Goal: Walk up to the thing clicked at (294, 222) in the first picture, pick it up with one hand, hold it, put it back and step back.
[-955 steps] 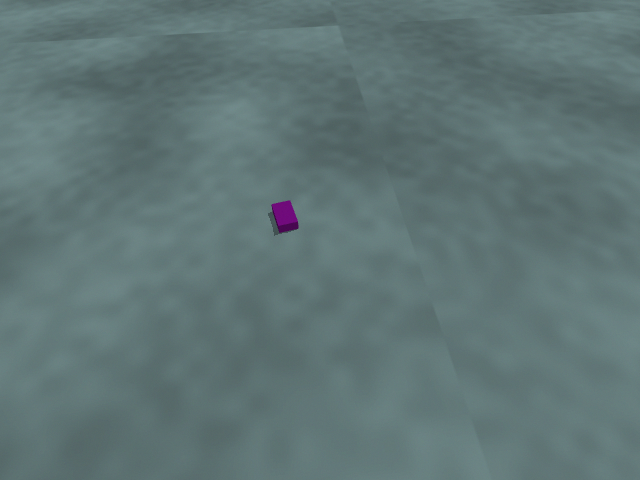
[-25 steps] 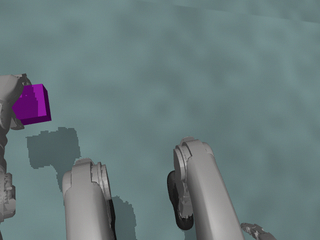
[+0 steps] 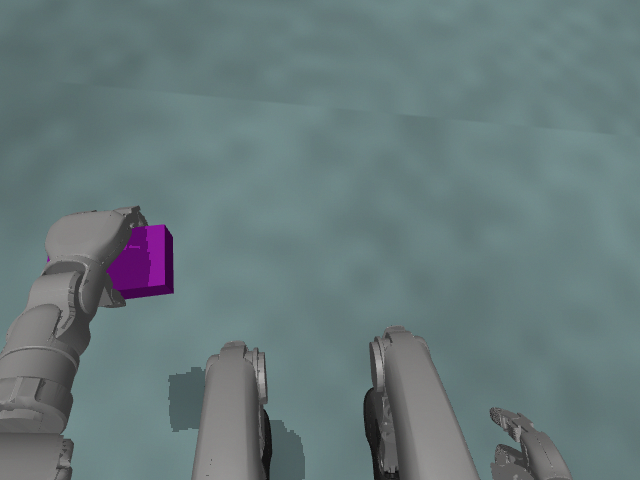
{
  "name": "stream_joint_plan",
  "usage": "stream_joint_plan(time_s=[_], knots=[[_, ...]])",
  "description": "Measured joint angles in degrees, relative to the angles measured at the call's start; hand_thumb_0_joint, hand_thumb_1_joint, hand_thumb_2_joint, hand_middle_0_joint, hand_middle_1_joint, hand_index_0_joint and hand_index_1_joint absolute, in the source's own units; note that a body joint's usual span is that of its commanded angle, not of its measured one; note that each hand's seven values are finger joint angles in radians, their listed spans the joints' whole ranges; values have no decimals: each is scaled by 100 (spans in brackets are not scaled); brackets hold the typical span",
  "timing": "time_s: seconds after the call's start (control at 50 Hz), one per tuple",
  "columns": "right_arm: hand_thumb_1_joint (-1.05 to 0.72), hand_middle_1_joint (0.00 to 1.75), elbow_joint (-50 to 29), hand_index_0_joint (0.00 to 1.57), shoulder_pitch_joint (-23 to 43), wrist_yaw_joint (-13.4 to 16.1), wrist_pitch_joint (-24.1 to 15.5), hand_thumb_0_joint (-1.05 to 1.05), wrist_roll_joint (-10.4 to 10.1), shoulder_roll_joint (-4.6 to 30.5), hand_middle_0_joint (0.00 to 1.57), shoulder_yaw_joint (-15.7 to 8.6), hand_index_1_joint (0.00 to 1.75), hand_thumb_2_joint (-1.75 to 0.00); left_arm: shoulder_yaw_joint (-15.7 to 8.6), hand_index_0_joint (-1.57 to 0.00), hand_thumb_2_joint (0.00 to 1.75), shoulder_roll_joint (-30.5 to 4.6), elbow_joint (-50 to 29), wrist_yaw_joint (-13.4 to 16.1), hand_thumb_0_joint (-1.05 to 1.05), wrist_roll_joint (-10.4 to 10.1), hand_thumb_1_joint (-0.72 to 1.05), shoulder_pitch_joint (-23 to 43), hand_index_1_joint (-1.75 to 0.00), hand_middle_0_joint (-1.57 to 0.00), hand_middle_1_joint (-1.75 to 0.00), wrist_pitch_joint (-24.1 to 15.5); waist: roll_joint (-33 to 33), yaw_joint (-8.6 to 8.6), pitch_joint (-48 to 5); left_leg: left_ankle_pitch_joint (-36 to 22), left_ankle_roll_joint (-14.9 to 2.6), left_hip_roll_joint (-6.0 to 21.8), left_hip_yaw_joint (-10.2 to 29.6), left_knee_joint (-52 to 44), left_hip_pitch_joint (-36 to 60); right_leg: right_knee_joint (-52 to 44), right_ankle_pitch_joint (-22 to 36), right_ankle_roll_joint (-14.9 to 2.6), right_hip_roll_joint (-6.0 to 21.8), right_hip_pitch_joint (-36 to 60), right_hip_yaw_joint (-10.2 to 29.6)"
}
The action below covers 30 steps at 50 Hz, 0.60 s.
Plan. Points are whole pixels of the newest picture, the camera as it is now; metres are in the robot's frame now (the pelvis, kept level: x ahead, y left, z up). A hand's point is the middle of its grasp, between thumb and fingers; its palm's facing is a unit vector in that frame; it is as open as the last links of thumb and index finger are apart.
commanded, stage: lift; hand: left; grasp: from above
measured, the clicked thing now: (113, 265) +0.42 +0.28 -0.13
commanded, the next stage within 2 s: hold in 0.90 s
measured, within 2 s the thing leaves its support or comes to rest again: neither
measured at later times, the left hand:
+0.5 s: hand (57, 246) +0.36 +0.24 +0.09, palm faces -0.45 -0.10 -0.89, open 11.5 cm
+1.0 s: hand (22, 183) +0.38 +0.22 +0.17, palm faces -0.44 -0.09 -0.89, open 11.5 cm
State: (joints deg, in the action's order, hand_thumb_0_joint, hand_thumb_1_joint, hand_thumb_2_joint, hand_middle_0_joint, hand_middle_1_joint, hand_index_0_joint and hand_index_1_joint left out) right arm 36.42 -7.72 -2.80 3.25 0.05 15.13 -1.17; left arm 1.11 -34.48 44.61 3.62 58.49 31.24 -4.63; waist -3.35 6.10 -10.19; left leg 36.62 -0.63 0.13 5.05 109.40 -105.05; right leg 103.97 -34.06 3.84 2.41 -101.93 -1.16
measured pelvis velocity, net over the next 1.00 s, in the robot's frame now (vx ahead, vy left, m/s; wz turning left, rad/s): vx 0.07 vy -0.01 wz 0.02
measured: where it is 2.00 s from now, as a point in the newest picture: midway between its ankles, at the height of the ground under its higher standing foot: (321, 470)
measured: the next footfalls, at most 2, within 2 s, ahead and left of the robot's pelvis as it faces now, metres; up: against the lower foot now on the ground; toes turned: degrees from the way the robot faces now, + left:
none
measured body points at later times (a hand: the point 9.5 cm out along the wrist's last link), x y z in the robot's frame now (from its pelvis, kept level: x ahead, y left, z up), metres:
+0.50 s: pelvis +0.03 -0.01 +0.17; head +0.12 -0.01 +0.61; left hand +0.38 +0.24 +0.15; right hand +0.15 -0.28 +0.05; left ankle +0.08 +0.11 -0.46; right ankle +0.10 -0.16 -0.46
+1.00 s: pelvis +0.07 -0.01 +0.25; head +0.12 -0.02 +0.69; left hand +0.39 +0.22 +0.22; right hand +0.17 -0.27 +0.12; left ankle +0.08 +0.11 -0.46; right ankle +0.10 -0.16 -0.46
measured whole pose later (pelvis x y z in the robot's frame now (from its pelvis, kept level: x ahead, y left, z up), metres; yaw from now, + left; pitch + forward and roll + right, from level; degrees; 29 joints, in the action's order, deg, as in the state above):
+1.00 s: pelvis +0.07 -0.01 +0.25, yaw +1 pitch +10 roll -1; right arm 42.4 -13.7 2.6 0.6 -2.3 13.7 -2.9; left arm 11.3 -21.7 47.4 7.9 56.4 18.3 1.4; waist -2.1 2.1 -4.7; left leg 22.2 0.6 2.1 -0.5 47.5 -34.9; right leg 45.4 -19.7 2.3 1.7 -35.3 0.8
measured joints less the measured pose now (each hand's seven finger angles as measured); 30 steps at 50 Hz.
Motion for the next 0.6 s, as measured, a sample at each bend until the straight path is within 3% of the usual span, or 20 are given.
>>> stream_joint_plan(time_s=[0.24, 0.46, 0.6], knots=[[-90, 30, 158, 20, -90, 353, -22, 1, -163, -110, 20, 5, 30, -90, 359, -54, 57, 474, -628, -14, 0, -255, -15, -929, -62, -53, -63, 344, 15, -166, 48, -294, 54, 141, -176, -1793, 2197, -1686, 331, -72, -65, 2048, 52], [-90, 30, 413, 20, -415, 579, -294, 1, -224, -126, 20, -50, 30, -90, 632, -57, 55, 795, -227, 146, 0, -251, -16, -1225, -60, -55, -62, 362, 49, -235, 171, -647, 110, 213, -302, -3429, 4140, -3237, 675, -138, -103, 3907, 79], [-90, 30, 551, 20, -565, 607, -369, 1, -221, -103, 20, -103, 30, -90, 781, -57, 55, 1051, 155, 411, 0, -168, -17, -1231, -60, -56, -61, 424, 76, -280, 250, -892, 126, 229, -371, -4353, 5142, -4123, 910, -161, -110, 4877, 99]])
